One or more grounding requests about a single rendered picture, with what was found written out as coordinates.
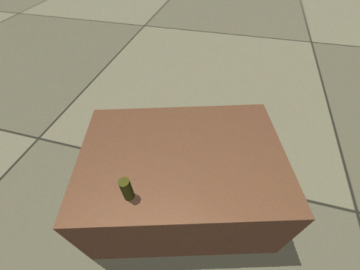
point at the can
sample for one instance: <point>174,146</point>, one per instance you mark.
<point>126,188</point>

